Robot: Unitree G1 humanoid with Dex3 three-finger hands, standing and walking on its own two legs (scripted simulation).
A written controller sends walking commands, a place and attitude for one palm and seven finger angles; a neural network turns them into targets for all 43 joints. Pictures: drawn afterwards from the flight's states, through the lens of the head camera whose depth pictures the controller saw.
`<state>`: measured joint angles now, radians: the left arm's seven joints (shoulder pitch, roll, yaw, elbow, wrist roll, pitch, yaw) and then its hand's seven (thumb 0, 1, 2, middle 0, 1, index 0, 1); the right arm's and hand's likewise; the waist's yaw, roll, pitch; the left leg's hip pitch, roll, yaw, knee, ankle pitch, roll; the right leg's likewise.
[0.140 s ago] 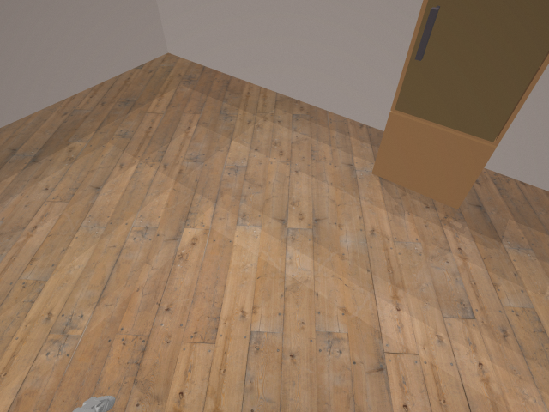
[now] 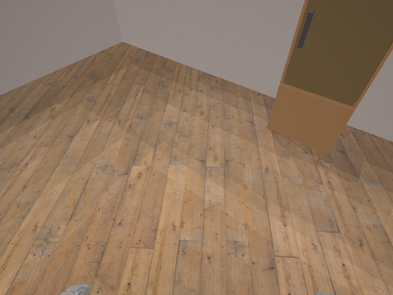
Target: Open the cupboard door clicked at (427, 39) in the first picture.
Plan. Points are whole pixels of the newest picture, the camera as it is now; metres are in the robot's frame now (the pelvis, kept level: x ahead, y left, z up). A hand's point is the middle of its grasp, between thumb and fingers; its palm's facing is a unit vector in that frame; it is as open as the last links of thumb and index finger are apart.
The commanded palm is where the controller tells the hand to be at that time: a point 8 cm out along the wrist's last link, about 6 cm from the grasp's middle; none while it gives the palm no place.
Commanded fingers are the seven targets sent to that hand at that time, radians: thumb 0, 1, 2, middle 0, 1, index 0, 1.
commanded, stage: stand and wait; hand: left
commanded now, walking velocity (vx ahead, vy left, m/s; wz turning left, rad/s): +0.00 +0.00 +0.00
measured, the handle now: (306, 29) +1.39 -0.50 +0.00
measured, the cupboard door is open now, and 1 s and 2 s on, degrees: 0 0 0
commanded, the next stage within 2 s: look at it before walking up in 0.68 s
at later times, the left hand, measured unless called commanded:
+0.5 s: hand out of the picture +0.05 +0.24 -0.15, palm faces -0.02 -0.94 -0.34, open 7.3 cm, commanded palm none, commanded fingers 0.00 0.90 0.90 -0.20 -0.30 -0.20 -0.30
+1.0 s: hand out of the picture +0.06 +0.24 -0.15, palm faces -0.03 -0.94 -0.33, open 7.3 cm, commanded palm none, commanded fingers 0.00 0.90 0.90 -0.20 -0.30 -0.20 -0.30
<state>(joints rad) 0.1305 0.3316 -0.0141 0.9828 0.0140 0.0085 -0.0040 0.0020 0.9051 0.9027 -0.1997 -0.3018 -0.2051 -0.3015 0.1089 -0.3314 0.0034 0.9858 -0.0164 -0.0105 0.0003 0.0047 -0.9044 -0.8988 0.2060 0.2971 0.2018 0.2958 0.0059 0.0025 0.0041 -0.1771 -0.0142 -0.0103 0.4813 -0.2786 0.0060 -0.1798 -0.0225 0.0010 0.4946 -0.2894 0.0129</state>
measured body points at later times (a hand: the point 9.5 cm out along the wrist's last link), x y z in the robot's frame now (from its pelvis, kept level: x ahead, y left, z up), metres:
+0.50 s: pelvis -0.01 -0.01 +0.01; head -0.01 -0.01 +0.46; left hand +0.06 +0.29 -0.13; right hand +0.07 -0.30 -0.13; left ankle -0.01 +0.12 -0.74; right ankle -0.01 -0.13 -0.74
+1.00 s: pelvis -0.01 -0.01 +0.01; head -0.01 -0.01 +0.46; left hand +0.06 +0.29 -0.12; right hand +0.07 -0.30 -0.13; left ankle -0.01 +0.12 -0.74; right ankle -0.01 -0.13 -0.74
